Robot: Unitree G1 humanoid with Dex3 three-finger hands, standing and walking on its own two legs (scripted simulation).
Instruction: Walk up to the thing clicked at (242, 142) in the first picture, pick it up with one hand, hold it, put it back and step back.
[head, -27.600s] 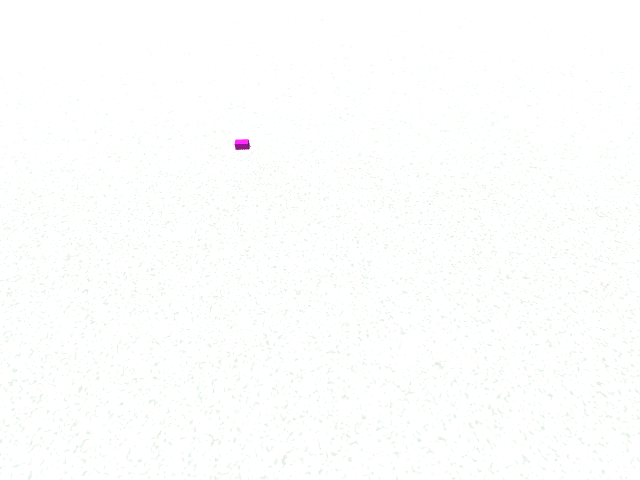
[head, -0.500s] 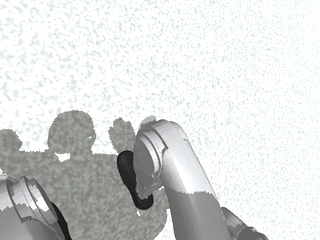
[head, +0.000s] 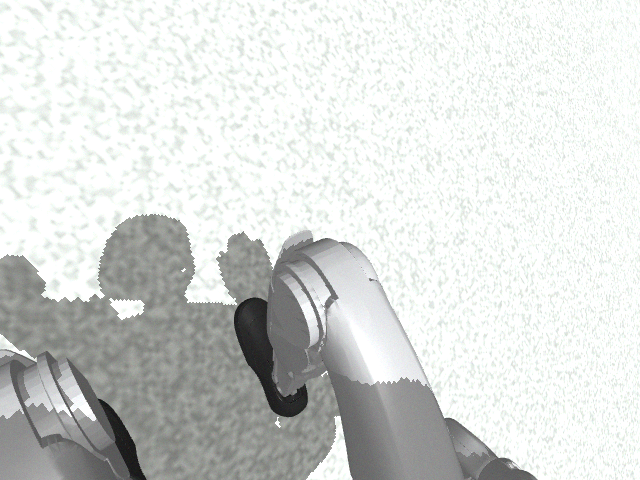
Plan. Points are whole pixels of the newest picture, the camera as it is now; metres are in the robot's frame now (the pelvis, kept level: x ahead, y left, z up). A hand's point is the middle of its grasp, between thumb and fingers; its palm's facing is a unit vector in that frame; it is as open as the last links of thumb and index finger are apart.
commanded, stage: withdraw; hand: left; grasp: from above
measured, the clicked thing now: out of the picture +0.48 +0.33 -0.29
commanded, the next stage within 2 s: home in 0.76 s
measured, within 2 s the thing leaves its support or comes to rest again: neither
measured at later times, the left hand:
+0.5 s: hand out of the picture +0.46 +0.35 -0.08, palm faces -0.48 -0.13 -0.86, open 13.1 cm
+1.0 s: hand out of the picture +0.48 +0.35 -0.11, palm faces -0.34 -0.10 -0.93, open 12.4 cm
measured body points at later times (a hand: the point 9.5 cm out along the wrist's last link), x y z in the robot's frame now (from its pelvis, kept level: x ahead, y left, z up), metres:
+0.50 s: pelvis -0.01 -0.01 +0.05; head +0.23 +0.09 +0.42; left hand +0.49 +0.35 -0.03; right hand +0.10 -0.28 -0.04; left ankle +0.06 +0.12 -0.27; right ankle +0.13 -0.12 -0.27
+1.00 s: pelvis +0.00 -0.01 +0.03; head +0.24 +0.09 +0.39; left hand +0.50 +0.35 -0.06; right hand +0.04 -0.26 -0.07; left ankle +0.06 +0.12 -0.27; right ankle +0.13 -0.12 -0.27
